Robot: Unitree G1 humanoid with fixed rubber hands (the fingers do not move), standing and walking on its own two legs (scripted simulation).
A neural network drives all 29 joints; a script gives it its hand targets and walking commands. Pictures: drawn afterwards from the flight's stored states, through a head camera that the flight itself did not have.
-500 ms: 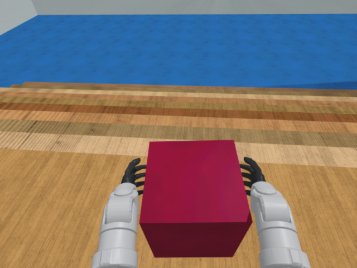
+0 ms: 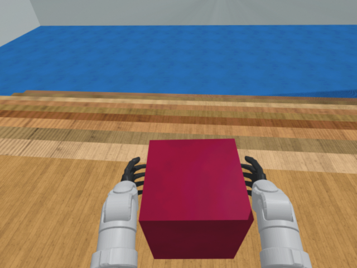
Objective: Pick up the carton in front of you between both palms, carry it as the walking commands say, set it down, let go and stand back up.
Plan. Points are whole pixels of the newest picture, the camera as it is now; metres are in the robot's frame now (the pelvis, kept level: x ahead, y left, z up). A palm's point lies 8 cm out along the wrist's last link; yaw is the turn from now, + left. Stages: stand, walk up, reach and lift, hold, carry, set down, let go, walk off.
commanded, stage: hold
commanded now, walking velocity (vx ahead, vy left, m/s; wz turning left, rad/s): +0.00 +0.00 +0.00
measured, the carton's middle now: (192, 201) +0.29 +0.00 -0.02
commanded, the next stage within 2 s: carry in 0.74 s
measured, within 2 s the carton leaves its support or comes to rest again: neither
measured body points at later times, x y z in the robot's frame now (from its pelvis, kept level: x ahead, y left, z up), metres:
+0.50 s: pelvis +0.00 +0.00 +0.00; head -0.04 +0.00 +0.45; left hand +0.30 +0.15 +0.04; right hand +0.30 -0.15 +0.04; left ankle +0.01 +0.13 -0.75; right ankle +0.01 -0.13 -0.75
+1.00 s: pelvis +0.05 +0.01 -0.02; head +0.01 +0.01 +0.43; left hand +0.34 +0.16 +0.06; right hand +0.34 -0.15 +0.06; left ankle +0.01 +0.14 -0.75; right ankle +0.01 -0.13 -0.75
